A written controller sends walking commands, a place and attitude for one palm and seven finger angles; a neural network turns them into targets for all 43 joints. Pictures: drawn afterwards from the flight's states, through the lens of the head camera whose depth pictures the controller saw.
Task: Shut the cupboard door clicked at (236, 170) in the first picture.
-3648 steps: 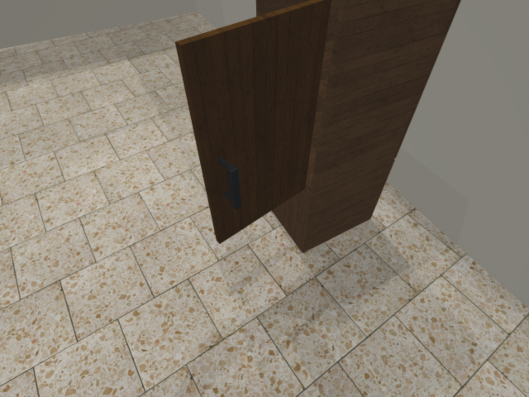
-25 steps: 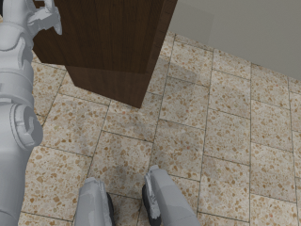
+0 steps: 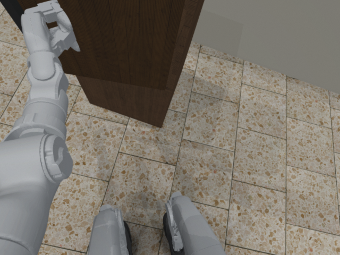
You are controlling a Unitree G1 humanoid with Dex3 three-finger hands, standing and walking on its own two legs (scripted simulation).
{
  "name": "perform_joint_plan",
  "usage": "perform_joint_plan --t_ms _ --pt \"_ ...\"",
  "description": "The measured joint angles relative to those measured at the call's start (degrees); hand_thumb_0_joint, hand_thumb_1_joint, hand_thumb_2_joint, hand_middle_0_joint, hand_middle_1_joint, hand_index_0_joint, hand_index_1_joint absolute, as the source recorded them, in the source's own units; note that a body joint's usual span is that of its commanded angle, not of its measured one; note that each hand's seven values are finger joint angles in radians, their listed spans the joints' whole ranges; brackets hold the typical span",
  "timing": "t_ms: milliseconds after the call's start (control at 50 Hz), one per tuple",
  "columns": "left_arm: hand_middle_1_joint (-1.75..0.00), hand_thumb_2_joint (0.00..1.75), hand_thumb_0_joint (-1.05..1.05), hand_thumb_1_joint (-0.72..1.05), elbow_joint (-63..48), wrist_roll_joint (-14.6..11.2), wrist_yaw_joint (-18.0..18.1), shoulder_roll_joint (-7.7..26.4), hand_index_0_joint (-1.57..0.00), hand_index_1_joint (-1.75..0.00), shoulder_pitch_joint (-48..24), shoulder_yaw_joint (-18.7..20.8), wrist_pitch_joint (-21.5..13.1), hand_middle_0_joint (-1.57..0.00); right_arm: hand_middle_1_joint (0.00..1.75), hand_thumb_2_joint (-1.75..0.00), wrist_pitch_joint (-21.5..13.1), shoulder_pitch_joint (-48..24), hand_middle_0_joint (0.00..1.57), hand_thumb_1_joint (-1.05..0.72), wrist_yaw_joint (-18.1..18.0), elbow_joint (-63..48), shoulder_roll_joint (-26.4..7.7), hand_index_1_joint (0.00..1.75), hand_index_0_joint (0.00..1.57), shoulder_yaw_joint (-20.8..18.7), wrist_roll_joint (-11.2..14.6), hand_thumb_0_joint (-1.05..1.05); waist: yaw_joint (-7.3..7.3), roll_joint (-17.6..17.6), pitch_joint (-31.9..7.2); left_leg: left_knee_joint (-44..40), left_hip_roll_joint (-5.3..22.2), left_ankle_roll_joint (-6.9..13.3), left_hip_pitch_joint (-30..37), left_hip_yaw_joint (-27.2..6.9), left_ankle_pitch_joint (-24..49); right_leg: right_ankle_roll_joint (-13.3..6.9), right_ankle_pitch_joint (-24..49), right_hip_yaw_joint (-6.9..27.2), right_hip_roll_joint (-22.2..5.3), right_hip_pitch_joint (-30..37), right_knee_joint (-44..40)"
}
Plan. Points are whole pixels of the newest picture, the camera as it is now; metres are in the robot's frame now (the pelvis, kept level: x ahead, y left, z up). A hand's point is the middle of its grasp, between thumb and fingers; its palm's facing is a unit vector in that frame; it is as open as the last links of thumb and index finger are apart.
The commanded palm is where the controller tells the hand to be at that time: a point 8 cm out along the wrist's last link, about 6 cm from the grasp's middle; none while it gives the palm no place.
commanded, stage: pull the fist back off the door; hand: left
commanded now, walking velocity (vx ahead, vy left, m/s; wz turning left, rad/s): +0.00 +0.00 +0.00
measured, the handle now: (25, 12) +0.65 +0.20 +0.06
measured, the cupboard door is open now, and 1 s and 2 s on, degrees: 11 11 11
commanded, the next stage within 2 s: draw the hand back to the body in 0.54 s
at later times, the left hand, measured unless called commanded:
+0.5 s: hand (76, 66) +0.50 +0.11 +0.07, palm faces +0.09 -1.00 -0.02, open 3.1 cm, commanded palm +0.48 +0.15 +0.06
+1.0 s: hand (28, 90) +0.42 +0.15 +0.14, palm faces +0.14 -0.99 -0.03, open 3.1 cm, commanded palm +0.37 +0.20 +0.14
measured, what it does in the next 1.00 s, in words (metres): rises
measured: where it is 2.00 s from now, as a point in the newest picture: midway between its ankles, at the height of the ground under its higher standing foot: (151, 249)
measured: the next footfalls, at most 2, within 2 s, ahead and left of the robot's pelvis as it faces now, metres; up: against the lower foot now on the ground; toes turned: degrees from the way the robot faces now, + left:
none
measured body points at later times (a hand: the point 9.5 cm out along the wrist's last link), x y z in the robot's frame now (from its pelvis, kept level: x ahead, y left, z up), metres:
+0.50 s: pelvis +0.01 +0.00 +0.02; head +0.15 +0.01 +0.45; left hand +0.49 +0.16 +0.07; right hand +0.06 -0.26 -0.10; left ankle +0.04 +0.11 -0.59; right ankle +0.03 -0.11 -0.59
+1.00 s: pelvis +0.02 -0.01 +0.08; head +0.10 -0.02 +0.52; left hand +0.40 +0.20 +0.14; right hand +0.08 -0.26 -0.05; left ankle +0.04 +0.11 -0.59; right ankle +0.03 -0.11 -0.59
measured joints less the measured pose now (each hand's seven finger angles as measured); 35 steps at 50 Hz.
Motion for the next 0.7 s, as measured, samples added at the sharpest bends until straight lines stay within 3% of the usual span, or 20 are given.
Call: perform_joint_plan --t_ms 120,260,520,700 --pt "-1.5 0.9 0.02 0.89 0.37 -2.6 -1.42 -1.83 -1.3 -1.5 3.4 -1.48 -2.28 -1.3 0.3 -0.9 0.54 0.39 0.21 -0.91 -0.38 0.16 -0.86 0.3 0.2 -0.77 0.48 0.01 1.63 -0.18 -0.67 -2.42 -0.33 -0.14 3.64 0.24 0.3 -0.1 0.06 0.23 -0.25 3.49 -2.04" --pt "-1.5 0.9 0.02 0.9 -3.12 -4.73 -2.0 -6.45 -1.3 -1.5 9.63 -4.34 -5.35 -1.3 0.3 -0.9 1.6 -0.67 0.2 -0.91 -0.67 0.04 -2.05 0.3 0.2 -2.51 0.79 0.01 3.66 -1.25 -1.24 -3.73 -1.02 -0.18 6.43 0.45 0.22 -0.09 -0.49 0.42 -0.88 6.16 -2.77" --pt "-1.5 0.9 0.02 0.9 -9.65 -4.72 1.15 -14.44 -1.3 -1.5 19.67 -10.19 -10.07 -1.3 0.3 -0.9 3.22 -5.81 0.2 -0.91 -1.24 -0.52 -1.57 0.3 0.2 -3.94 1.24 0.01 6.78 -1.94 -1.66 -5.59 -1.91 -0.15 11.24 1.18 0.32 0.09 -0.97 1.13 -1.72 10.53 -3.59" --pt "-1.5 0.9 0.02 0.9 -6.03 -4.07 1.87 -13.99 -1.3 -1.5 17.35 -9.29 -11.48 -1.3 0.3 -0.9 3.07 -7.51 0.2 -0.91 -1.94 -0.51 -0.41 0.3 0.2 -2.94 1.01 0.01 6.47 -2.0 -1.91 -5.42 -2.05 -0.44 11.31 1.16 0.82 -0.25 -0.86 1.11 -1.87 10.34 -2.81"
